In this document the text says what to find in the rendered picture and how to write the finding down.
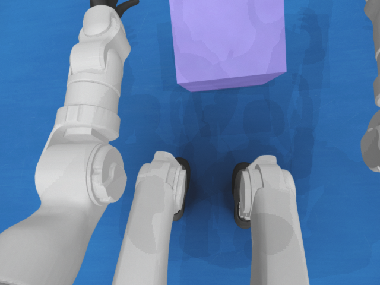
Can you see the robot right forearm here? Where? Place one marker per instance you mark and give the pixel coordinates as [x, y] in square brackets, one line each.
[372, 11]

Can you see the robot right thigh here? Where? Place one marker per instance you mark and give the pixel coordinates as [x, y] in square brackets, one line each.
[278, 256]

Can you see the carton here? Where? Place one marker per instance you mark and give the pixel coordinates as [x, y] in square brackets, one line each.
[221, 44]

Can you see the robot left hand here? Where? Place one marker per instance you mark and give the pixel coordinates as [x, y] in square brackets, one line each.
[120, 9]

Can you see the robot left upper arm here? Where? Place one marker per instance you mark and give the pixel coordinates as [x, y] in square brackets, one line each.
[75, 182]

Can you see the robot left foot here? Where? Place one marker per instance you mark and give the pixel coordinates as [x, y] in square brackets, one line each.
[185, 166]

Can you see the robot right upper arm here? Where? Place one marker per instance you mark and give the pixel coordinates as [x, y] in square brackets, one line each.
[370, 144]

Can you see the robot left forearm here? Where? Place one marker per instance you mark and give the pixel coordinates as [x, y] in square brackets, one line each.
[93, 89]

